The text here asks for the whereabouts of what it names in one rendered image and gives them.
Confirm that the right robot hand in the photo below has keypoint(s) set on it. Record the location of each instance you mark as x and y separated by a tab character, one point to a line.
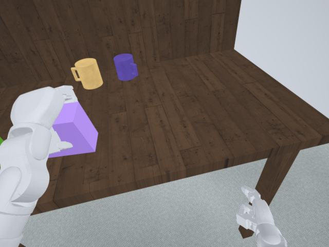
249	216

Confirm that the left robot hand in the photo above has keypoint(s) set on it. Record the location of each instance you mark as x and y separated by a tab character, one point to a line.
42	107

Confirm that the right robot forearm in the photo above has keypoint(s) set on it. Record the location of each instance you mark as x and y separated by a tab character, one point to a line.
268	235

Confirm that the sponge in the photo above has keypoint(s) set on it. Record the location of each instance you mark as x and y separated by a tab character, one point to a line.
74	126

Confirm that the table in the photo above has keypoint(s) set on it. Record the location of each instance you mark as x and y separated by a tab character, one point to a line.
196	106

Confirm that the left robot forearm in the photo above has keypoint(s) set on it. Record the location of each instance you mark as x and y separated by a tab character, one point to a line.
23	178

